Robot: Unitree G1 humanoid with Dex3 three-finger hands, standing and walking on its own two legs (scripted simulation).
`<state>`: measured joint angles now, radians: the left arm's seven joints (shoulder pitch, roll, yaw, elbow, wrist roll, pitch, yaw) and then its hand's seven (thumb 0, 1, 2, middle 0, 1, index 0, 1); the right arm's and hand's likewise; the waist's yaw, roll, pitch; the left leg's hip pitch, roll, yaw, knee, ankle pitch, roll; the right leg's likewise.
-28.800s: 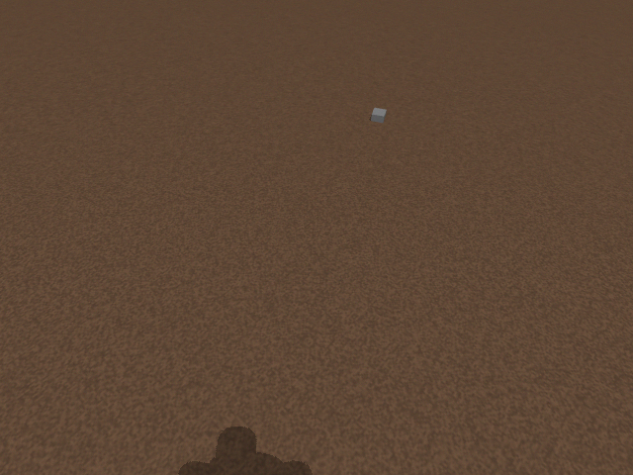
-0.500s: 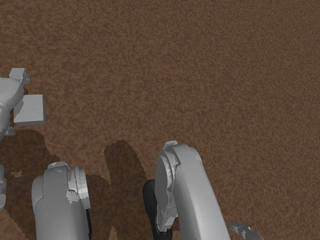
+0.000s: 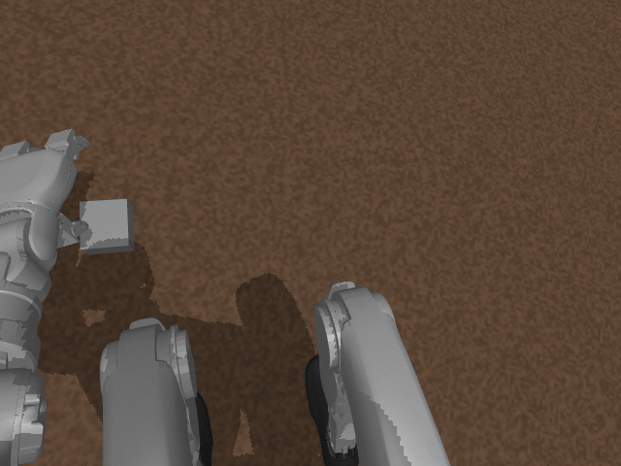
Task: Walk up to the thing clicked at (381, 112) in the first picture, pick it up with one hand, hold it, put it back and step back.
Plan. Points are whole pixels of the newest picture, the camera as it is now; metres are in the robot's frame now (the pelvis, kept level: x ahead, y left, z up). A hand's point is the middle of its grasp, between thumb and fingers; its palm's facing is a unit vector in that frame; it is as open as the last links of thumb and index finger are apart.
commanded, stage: home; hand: left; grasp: from above
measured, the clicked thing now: (107, 226) +0.51 +0.25 -0.35
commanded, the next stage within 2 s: none
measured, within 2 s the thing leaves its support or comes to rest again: neither
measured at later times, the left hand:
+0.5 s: hand out of the picture +0.29 +0.22 +0.08, palm faces -0.12 -0.86 -0.50, open 7.4 cm
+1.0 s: hand out of the picture +0.24 +0.20 +0.29, palm faces +0.17 -0.96 -0.21, open 7.4 cm
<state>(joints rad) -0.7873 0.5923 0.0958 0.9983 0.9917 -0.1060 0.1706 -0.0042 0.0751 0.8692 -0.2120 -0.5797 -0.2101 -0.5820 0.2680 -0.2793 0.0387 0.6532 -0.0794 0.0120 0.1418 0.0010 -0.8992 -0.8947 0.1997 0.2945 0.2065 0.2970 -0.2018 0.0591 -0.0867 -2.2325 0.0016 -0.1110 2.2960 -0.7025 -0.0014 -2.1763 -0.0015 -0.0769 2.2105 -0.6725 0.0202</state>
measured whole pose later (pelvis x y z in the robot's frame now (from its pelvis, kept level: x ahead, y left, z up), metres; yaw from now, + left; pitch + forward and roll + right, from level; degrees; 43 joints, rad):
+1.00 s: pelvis +0.08 +0.00 +0.34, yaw +7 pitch +14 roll -3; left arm 0.47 0.22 0.04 -0.11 -0.07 0.44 0.07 0.01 0.90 0.90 -0.20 -0.30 -0.21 -0.30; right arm 0.31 -0.22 0.04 0.51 0.03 -0.17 -0.18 0.01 -0.90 -0.90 0.20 0.29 0.21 0.30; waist -0.07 0.05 -0.19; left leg -0.79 0.03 -0.06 1.06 -0.51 -0.01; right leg -0.74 0.01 -0.06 0.99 -0.48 0.01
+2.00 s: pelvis +0.08 +0.00 +0.35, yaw +7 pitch +10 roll -3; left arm 0.50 0.22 0.03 -0.12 -0.05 0.45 0.02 0.01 0.89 0.89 -0.20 -0.30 -0.20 -0.30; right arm 0.29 -0.22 0.04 0.53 0.01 -0.24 -0.18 0.01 -0.90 -0.90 0.20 0.29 0.21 0.30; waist -0.04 0.04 -0.16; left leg -0.68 0.02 -0.06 1.01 -0.50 -0.01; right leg -0.64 0.00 -0.05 0.94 -0.47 0.01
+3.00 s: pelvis +0.09 +0.01 +0.35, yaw +7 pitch +10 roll -3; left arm 0.50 0.23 0.03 -0.13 -0.05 0.45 0.02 0.01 0.90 0.90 -0.20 -0.30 -0.21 -0.30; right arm 0.29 -0.22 0.03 0.53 0.01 -0.23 -0.17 0.01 -0.90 -0.90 0.20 0.29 0.21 0.30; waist -0.04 0.05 -0.16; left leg -0.69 0.02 -0.05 1.02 -0.51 0.00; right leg -0.64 0.00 -0.05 0.94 -0.48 0.02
